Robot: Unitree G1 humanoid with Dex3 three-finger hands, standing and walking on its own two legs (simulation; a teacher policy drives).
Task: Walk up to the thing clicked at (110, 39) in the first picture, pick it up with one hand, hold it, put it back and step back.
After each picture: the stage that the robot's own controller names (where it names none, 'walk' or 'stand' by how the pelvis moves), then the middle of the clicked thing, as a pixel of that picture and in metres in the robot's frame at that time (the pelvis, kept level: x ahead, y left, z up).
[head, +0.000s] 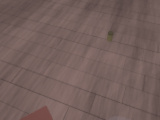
stand; (110, 36) +1.48 -0.31 -0.72
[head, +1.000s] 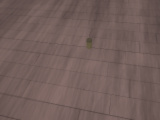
walk; (89, 43) +1.37 +0.06 -0.69
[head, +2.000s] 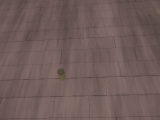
walk; (61, 74) +0.87 +0.30 -0.72
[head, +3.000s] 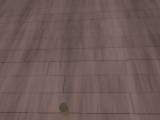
walk; (64, 109) +0.54 +0.24 -0.72
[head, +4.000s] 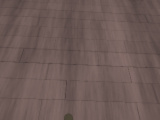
stand; out of the picture +0.42 +0.09 -0.69
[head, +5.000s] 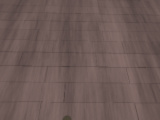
walk; out of the picture +0.42 +0.11 -0.71
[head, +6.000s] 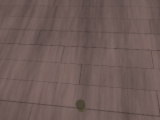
walk; (80, 106) +0.40 +0.10 -0.67
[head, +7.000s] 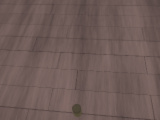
stand; (77, 110) +0.41 +0.12 -0.68
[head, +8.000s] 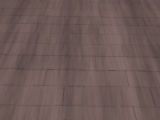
stand; out of the picture +0.40 +0.13 -0.72
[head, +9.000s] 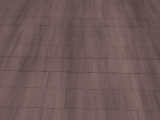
stand; out of the picture +0.38 +0.13 -0.72
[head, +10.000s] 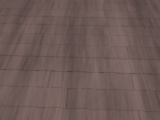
stand; out of the picture +0.38 +0.12 -0.72
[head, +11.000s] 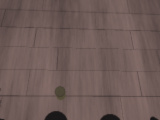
go down; (60, 93) +0.41 +0.13 -0.56
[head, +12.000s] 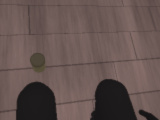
go down; (38, 63) +0.46 +0.17 -0.31
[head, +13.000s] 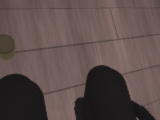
close in; (5, 48) +0.44 +0.20 -0.24
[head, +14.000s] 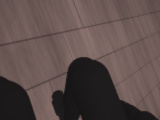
close; out of the picture +0.44 +0.23 -0.23
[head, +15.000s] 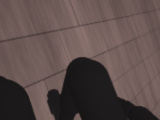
close; out of the picture +0.43 +0.24 -0.23
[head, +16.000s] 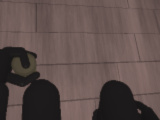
lift; (25, 69) +0.34 +0.21 -0.08
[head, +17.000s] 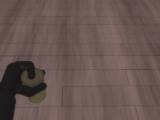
hold; (34, 86) +0.32 +0.17 +0.04
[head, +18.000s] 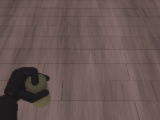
hold; (39, 91) +0.31 +0.17 +0.00
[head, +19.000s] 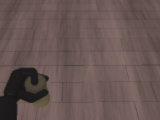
hold; (38, 91) +0.31 +0.17 +0.00
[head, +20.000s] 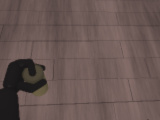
crouch; (36, 81) +0.35 +0.17 -0.05
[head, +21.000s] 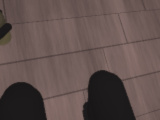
lower; out of the picture +0.50 +0.22 -0.09
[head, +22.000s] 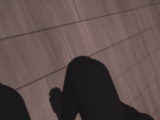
lower; out of the picture +0.45 +0.27 -0.23
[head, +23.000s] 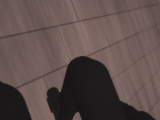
lower; out of the picture +0.45 +0.27 -0.23
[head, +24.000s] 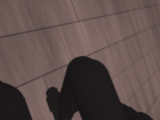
lower; out of the picture +0.45 +0.27 -0.24
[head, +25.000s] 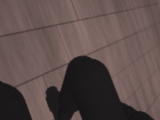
lower; out of the picture +0.45 +0.27 -0.24
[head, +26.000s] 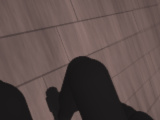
open; out of the picture +0.46 +0.26 -0.24
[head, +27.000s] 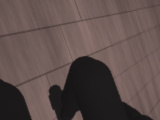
stand; out of the picture +0.45 +0.25 -0.24
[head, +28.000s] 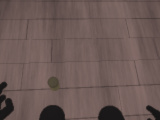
stand; (53, 84) +0.44 +0.16 -0.52
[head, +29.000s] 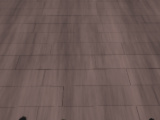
stand; out of the picture +0.41 +0.14 -0.66
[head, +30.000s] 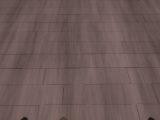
stand; out of the picture +0.42 +0.14 -0.67
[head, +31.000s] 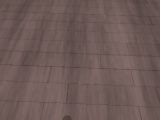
stand; out of the picture +0.42 +0.13 -0.70
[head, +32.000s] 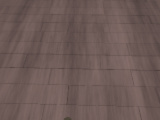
stand; out of the picture +0.41 +0.13 -0.72
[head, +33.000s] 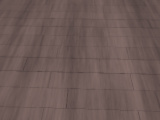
stand; out of the picture +0.40 +0.14 -0.73
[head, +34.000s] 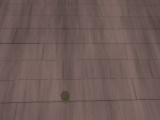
walk; (65, 97) +0.47 +0.11 -0.71
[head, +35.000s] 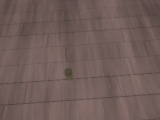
walk; (68, 74) +0.72 +0.17 -0.69
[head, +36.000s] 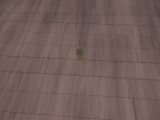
stand; (79, 54) +1.04 +0.10 -0.70
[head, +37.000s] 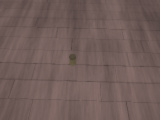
stand; (72, 59) +1.01 +0.12 -0.72
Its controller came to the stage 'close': yes
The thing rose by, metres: 0.71
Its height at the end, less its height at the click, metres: +0.00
